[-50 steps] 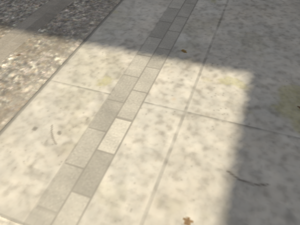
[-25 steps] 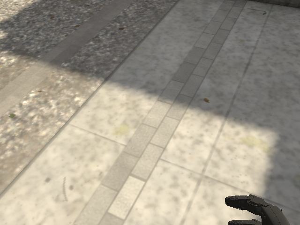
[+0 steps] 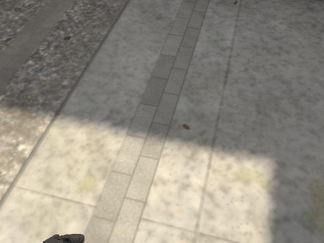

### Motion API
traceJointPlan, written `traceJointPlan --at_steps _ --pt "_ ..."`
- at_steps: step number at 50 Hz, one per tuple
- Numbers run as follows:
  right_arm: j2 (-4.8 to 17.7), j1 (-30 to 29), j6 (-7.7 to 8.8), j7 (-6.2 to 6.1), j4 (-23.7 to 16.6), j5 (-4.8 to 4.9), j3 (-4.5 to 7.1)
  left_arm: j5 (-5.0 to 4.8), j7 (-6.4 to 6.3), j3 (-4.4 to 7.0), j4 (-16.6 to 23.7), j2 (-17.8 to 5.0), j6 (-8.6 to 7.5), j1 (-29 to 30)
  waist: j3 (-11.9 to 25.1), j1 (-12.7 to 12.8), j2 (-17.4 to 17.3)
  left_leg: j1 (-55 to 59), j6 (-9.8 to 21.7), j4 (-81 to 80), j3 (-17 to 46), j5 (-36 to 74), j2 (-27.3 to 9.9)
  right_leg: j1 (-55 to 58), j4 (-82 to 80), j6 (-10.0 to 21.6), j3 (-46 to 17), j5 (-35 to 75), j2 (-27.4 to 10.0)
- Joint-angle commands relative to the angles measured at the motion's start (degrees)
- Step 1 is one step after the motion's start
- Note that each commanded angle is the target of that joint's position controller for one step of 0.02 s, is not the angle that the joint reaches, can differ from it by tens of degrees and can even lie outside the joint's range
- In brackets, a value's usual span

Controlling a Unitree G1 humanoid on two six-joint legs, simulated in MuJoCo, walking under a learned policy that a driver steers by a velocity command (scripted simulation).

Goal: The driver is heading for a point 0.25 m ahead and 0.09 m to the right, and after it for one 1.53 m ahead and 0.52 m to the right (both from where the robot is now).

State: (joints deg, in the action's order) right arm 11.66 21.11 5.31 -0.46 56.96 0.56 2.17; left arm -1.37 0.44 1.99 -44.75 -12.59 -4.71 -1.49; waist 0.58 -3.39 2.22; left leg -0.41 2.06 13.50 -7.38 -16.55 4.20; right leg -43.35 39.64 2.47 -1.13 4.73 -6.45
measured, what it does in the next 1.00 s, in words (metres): walks ahead, turning right: right foot, then left foot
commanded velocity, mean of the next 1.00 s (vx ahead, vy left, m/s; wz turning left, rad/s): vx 0.14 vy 0.00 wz -0.52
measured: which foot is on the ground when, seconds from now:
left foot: down 0.00-0.10, up 0.12-0.58, down 0.60-0.96, up 0.98-1.00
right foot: up 0.00-0.08, down 0.10-0.60, up 0.62-0.96, down 0.98-1.00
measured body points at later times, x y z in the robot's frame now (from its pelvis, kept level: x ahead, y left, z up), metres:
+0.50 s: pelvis +0.21 -0.04 +0.00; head +0.25 -0.06 +0.45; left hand +0.41 +0.20 -0.10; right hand +0.34 -0.33 -0.10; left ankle +0.36 +0.10 -0.69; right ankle +0.22 -0.12 -0.74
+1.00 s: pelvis +0.23 -0.05 -0.01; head +0.25 -0.08 +0.44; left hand +0.53 +0.08 -0.09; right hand +0.20 -0.36 -0.12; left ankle +0.34 +0.07 -0.73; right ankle +0.18 -0.14 -0.74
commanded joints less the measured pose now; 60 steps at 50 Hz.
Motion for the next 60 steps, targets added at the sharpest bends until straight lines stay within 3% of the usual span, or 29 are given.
traceJointPlan --at_steps 1,3,5,6,7,8,9,10,12,16,22,26,29,30,31,32,33,35,37,41,45,47,48,49,50,51,53,55,60 --pt "9.2 1.8 -0.51 -0.48 -2.1 -0.05 2.32 -0.15 1.42 0.22 5.7 -2.5 -0.13 7.3 -3.2 -0.1 -3.3 4.9 6.8 -0.8 4.9 27.5 -19.0 0.2 -4.9 1.9 1.1 -3.7 1.5" --pt "10.5 -0.7 -1.49 -0.69 -3.4 -0.24 2.85 0.36 2.1 1.06 6.1 -4.5 -0.05 5.2 -1.8 1.9 -5.9 7.2 5.0 6.1 2.9 44.5 -18.8 5.4 -6.3 3.6 3.7 -9.8 4.5" --pt "11.0 -2.3 -2.77 -1.63 -5.0 -0.39 3.05 1.1 2.11 3.7 3.1 -9.3 -0.23 -8.2 5.0 8.3 -6.2 3.1 1.4 25.8 -0.7 56.5 -14.5 24.2 -10.5 5.9 6.1 -4.0 9.5" --pt "9.8 -3.0 -2.16 -2.19 -7.8 -1.45 2.44 2.23 1.29 5.39 1.8 -15.2 -0.2 -17.7 12.8 10.9 -0.2 -13.7 -1.7 45.4 -1.8 37.6 -11.0 45.1 -6.0 9.9 -7.2 19.1 -0.4" --pt "2.4 4.4 -0.27 -0.6 -9.1 -2.63 -0.37 2.13 1.23 5.44 2.6 -18.4 -0.35 -17.1 23.3 6.1 13.7 -37.6 -5.5 67.0 3.9 -18.7 0.7 67.6 -9.1 23.5 -34.8 31.5 -16.2" --pt "8.9 0.4 1.31 0.19 -8.7 -1.4 1.22 1.76 0.72 4.86 3.5 -14.2 0.6 -20.4 29.1 9.9 5.7 -39.3 -4.7 71.2 13.8 -18.3 -1.5 67.9 -12.1 21.7 -35.7 28.9 -13.4" --pt "9.5 -5.3 1.72 0.09 -11.4 0.51 1.45 1.6 0.16 4.43 4.9 -12.3 1.0 -15.2 21.8 9.1 5.0 -43.6 -4.2 70.4 13.4 -13.9 -4.5 62.3 -12.4 18.9 -27.3 28.5 -11.3" --pt "9.2 -8.4 1.57 -0.75 -12.4 -0.03 1.32 0.99 -0.21 4.13 6.2 -10.8 1.38 -10.8 15.3 7.5 -1.6 -44.0 -4.3 66.9 12.2 -9.9 -6.8 53.0 -13.9 16.6 -22.4 26.9 -8.9" --pt "9.8 -9.3 -0.35 -2.01 -14.1 -0.97 2.21 1.39 -0.52 3.8 7.5 -9.4 1.75 -6.7 9.1 3.2 -3.3 -37.6 -5.0 62.1 11.9 -7.6 -8.8 36.3 -17.8 15.5 -18.2 24.9 -6.1" --pt "7.1 -8.5 -2.35 -3.24 -16.3 -1.52 1.98 1.72 -0.92 4.44 8.5 -10.8 1.84 -6.7 8.8 0.8 0.1 -34.4 -6.2 50.6 11.1 -3.0 -7.1 26.8 -18.6 14.4 -13.8 26.8 -2.5" --pt "6.9 -16.7 -3.44 -3.07 -19.7 -1.25 1.8 0.51 -2.81 4.92 9.6 -11.2 4.55 -7.8 9.9 3.1 3.2 -32.3 -7.3 36.1 12.5 6.7 -4.7 25.6 -16.4 10.3 -16.8 6.7 0.4" --pt "7.6 -19.4 -2.95 -2.37 -21.3 -0.73 2.25 0.69 -3.11 5.16 10.6 -10.8 5.66 -8.4 8.5 4.3 6.1 -30.2 -6.5 27.4 13.7 2.8 -2.7 28.8 -13.8 9.6 -22.9 -0.9 0.5" --pt "8.6 -13.9 -1.65 -1.65 -20.3 -0.72 3.24 0.13 -3.09 4.67 12.4 -9.0 5.92 -6.1 7.9 0.8 6.1 -16.1 -3.3 10.4 13.5 13.7 -4.6 25.4 -7.8 5.8 -23.5 -4.7 4.6" --pt "12.4 -11.4 -1.74 -1.94 -20.4 -1.67 4.25 1.08 -2.96 3.71 13.0 -5.3 5.89 -8.8 10.7 2.3 -2.9 -6.1 1.3 10.6 22.7 25.3 -16.9 18.0 3.5 2.4 -17.5 -22.6 9.5" --pt "15.2 -11.2 -2.74 -1.89 -20.3 -3.48 5.0 0.77 -2.8 3.95 14.1 -6.2 5.37 -12.9 9.6 5.2 -20.8 -1.4 12.7 8.4 37.4 39.4 -28.1 5.4 14.4 -1.6 -7.9 -44.5 17.2" --pt "12.9 -10.9 -2.86 -2.09 -21.1 -3.08 4.91 1.22 -2.26 5.26 13.6 -11.3 4.57 -13.0 11.3 4.0 -19.7 -2.0 17.2 7.4 42.1 37.1 -31.3 1.9 27.8 -4.1 -7.8 -43.7 12.7" --pt "9.7 -12.6 -3.16 -2.5 -22.1 -2.62 4.17 0.53 -2.11 6.07 12.5 -13.5 4.96 -11.4 9.9 3.3 -13.7 -4.0 15.0 8.5 34.6 32.9 -27.5 2.0 33.0 -5.2 -7.4 -39.0 10.9" --pt "8.0 -16.4 -4.14 -2.82 -22.7 -1.13 3.5 0.56 -2.56 5.89 11.8 -11.8 6.75 -10.5 6.3 4.2 -8.9 -8.6 10.0 8.4 24.8 26.8 -21.2 2.8 35.7 -6.6 -5.7 -32.6 8.8" --pt "8.8 -16.8 -4.91 -3.04 -22.3 -1.42 3.57 0.22 -2.2 4.73 12.7 -8.3 7.44 -9.3 4.6 4.3 -9.1 -11.9 8.6 6.9 17.9 26.2 -17.7 5.7 31.8 -6.7 -2.0 -28.7 8.4" --pt "11.3 -15.2 -5.72 -3.26 -21.2 -1.36 4.45 0.25 -1.45 3.24 15.1 -5.8 7.13 -5.5 6.7 2.3 -13.3 -9.7 9.3 6.6 12.9 25.3 -18.6 11.8 16.0 -6.3 1.1 -28.3 5.9" --pt "13.4 -13.7 -5.85 -2.81 -20.1 -0.26 5.05 0.42 -0.2 3.85 15.4 -7.8 7.32 -6.9 7.2 1.9 -14.9 -10.2 9.2 7.6 12.6 20.1 -21.1 20.0 2.9 -4.0 3.3 -25.9 5.9" --pt "12.7 -14.0 -6.09 -2.48 -19.4 0.74 4.67 0.9 0.15 4.19 13.7 -7.1 7.41 -11.2 6.8 4.2 -13.1 -13.3 6.6 11.5 10.7 15.6 -19.4 28.5 -9.7 -1.1 5.5 -18.8 8.4" --pt "10.8 -11.7 -6.08 -2.15 -18.2 0.71 4.16 1.34 0.01 4.45 13.3 -7.7 7.35 -12.8 6.1 4.5 -9.8 -18.0 3.1 15.8 8.2 10.6 -17.3 34.4 -15.0 0.5 3.3 -14.3 8.2" --pt "6.7 -10.8 -5.87 -1.5 -19.1 -1.43 2.84 1.7 -0.73 5.33 14.3 -12.3 7.07 -13.6 6.3 2.7 5.1 -29.3 -3.2 30.2 1.7 -4.3 -11.4 42.2 -18.5 4.2 -14.0 -1.4 -4.4" --pt "7.0 -14.6 -5.37 -1.91 -21.8 -2.01 2.67 3.15 -0.81 5.53 15.2 -15.4 6.64 -12.5 5.2 4.1 16.9 -38.6 -5.6 39.2 3.7 -20.1 -6.2 38.2 -20.3 14.7 -25.7 6.8 -16.3" --pt "10.6 -17.6 -5.27 -2.33 -22.0 -1.22 3.75 4.07 -0.79 5.02 15.0 -13.3 5.57 -13.7 6.4 7.1 12.3 -37.4 -5.8 46.9 8.7 -19.8 -7.5 34.8 -21.6 17.2 -25.8 1.8 -15.4" --pt "10.5 -15.1 -6.06 -2.59 -19.3 -0.77 4.33 3.14 -1.04 4.0 14.4 -10.7 4.49 -8.2 4.5 3.8 6.8 -37.1 -5.7 50.2 10.2 -12.2 -8.3 33.2 -20.3 11.1 -17.4 -4.0 -8.5" --pt "10.1 -12.8 -6.54 -2.73 -17.8 -1.14 4.42 2.01 -1.52 3.01 14.3 -8.2 4.24 -4.6 4.7 2.0 6.0 -33.2 -6.5 50.8 10.0 -6.4 -8.0 30.7 -19.3 9.0 -12.8 2.7 -5.6" --pt "6.3 -13.4 -6.31 -2.09 -17.6 -0.65 2.55 2.28 -1.78 2.52 12.6 -6.2 4.25 -5.6 5.5 3.3 5.9 -25.1 -6.7 35.4 9.0 -5.1 -7.9 32.0 -18.0 9.4 -10.5 1.4 -3.9"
